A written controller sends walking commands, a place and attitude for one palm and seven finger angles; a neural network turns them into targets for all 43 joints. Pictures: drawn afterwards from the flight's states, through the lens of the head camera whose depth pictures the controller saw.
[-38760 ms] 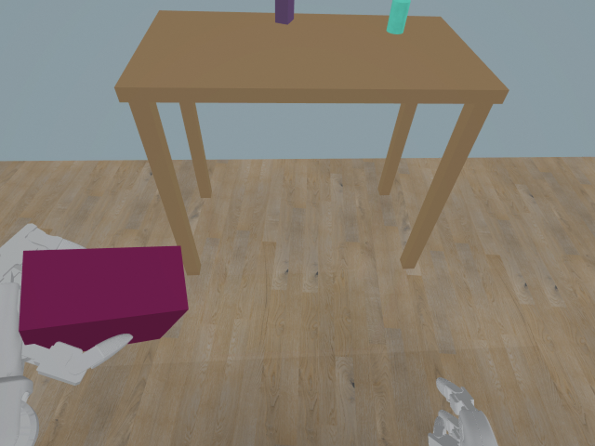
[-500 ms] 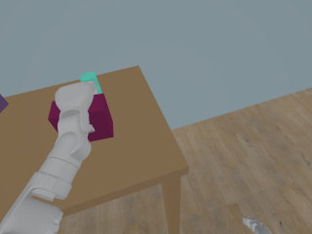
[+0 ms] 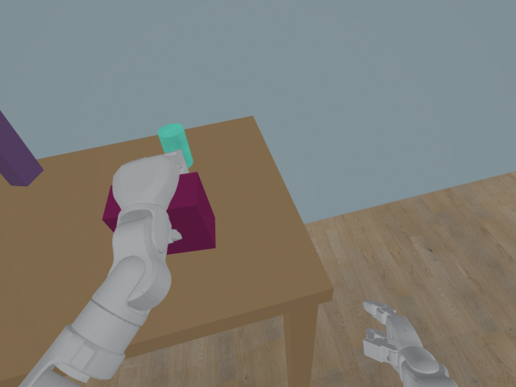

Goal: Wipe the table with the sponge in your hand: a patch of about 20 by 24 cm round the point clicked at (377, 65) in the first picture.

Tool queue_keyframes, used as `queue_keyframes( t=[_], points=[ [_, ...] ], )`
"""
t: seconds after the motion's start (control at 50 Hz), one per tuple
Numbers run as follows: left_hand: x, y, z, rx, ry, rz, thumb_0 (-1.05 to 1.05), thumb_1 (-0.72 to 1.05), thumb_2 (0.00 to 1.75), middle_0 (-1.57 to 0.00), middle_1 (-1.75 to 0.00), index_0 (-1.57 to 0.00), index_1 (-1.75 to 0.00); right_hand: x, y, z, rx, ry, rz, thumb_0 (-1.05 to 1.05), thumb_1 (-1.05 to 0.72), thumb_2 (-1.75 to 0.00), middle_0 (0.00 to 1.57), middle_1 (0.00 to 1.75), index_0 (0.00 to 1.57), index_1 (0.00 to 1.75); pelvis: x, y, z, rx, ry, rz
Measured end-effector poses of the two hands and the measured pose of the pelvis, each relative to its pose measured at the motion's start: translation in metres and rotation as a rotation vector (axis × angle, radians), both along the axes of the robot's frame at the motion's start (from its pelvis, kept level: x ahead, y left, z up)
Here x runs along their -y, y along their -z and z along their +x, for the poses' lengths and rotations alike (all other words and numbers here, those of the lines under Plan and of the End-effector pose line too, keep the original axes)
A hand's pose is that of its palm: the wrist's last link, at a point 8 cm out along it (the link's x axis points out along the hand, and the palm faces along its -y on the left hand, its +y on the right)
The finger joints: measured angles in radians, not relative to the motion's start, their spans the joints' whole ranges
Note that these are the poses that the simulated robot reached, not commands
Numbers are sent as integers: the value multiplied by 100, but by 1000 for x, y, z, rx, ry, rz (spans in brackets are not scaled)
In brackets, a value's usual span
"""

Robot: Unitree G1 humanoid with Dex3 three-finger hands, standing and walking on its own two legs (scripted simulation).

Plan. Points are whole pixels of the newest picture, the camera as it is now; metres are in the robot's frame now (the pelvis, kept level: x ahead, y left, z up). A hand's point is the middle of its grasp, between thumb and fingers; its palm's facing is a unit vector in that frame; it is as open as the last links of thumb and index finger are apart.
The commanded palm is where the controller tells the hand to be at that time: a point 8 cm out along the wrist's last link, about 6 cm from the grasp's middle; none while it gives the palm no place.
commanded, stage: wipe back along the third lane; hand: left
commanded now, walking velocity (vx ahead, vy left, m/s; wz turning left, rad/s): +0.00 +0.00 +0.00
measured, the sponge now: (170, 225) +0.34 +0.20 +0.09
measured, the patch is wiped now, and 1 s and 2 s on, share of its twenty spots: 1.00 1.00 1.00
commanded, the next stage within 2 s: slide back across to the middle lane in 0.80 s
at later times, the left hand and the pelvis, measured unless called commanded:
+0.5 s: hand (177, 228) +0.28 +0.15 +0.15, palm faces +0.20 -0.15 -0.97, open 10.6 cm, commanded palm +0.23 +0.16 +0.18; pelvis -0.02 -0.03 +0.00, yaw -2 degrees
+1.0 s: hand (172, 246) +0.25 +0.15 +0.15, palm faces +0.23 -0.20 -0.95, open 10.6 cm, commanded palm +0.20 +0.17 +0.19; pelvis -0.02 -0.05 +0.00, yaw -3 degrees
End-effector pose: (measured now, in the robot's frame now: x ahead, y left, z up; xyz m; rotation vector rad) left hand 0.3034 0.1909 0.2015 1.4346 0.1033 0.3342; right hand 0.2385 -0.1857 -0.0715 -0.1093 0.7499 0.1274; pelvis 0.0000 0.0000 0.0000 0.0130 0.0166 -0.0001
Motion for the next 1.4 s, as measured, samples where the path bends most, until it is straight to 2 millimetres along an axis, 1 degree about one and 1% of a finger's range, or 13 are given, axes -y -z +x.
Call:
queue_keyframes(
  t=[0.12, 0.24, 0.32, 0.44, 0.52, 0.66, 0.82, 1.0, 1.14, 1.24, 1.4],
  points=[
    [5, 0, -7, 5, -7, -6, -1, -53, 103, -62, -137, -67, -136, 7, 8, -14, -43, 8, -9, 1, -91, -90, 20, 30, 20, 30, 4, 0, -6, 6, 3, 3],
    [15, 0, -19, 17, 9, -8, -1, -53, 103, -61, -138, -67, -135, 21, 14, -28, -66, 34, -7, 1, -91, -90, 20, 30, 20, 30, 9, 0, -9, 13, 11, 7],
    [22, 0, -27, 25, 18, -17, -1, -53, 103, -60, -138, -67, -134, 31, 15, -34, -66, 51, -8, 1, -91, -90, 20, 30, 20, 30, 14, 1, -11, 21, 14, 11],
    [32, 0, -44, 41, 40, -40, -1, -53, 103, -59, -139, -68, -132, 44, 11, -35, -36, 68, 0, 1, -91, -90, 20, 30, 20, 30, 22, 1, -14, 36, 24, 15],
    [35, 1, -55, 49, 43, -52, -1, -53, 103, -58, -139, -68, -132, 52, 7, -33, -13, 75, -3, 1, -91, -90, 20, 30, 20, 30, 29, 1, -16, 45, 29, 17],
    [38, 1, -66, 58, 25, -62, -1, -53, 103, -58, -139, -68, -132, 64, 3, -32, 10, 83, -9, 1, -91, -90, 20, 30, 20, 30, 39, 1, -19, 51, 32, 20],
    [42, 2, -77, 61, 23, -69, -1, -52, 103, -58, -139, -68, -132, 74, 6, -34, 11, 93, -16, 1, -91, -90, 20, 30, 20, 30, 47, 2, -18, 54, 34, 23],
    [37, 0, -84, 71, 22, -103, -1, -52, 103, -59, -139, -69, -131, 80, 9, -38, -2, 110, -25, 1, -91, -90, 20, 30, 20, 30, 49, 3, -15, 53, 45, 25],
    [26, -5, -94, 85, 12, -139, -1, -53, 103, -60, -138, -70, -130, 81, 9, -39, -6, 122, -42, 1, -91, -90, 20, 30, 20, 30, 47, 3, -15, 56, 51, 25],
    [13, -9, -104, 92, -7, -148, -1, -54, 103, -61, -137, -71, -129, 79, 7, -39, 1, 124, -56, 1, -91, -90, 20, 30, 20, 30, 43, 3, -17, 62, 52, 22],
    [-16, -11, -116, 63, -85, -130, -1, -55, 103, -63, -135, -72, -128, 69, 3, -40, 14, 115, -82, 1, -91, -90, 20, 30, 20, 30, 36, 2, -24, 74, 46, 15]
  ],
)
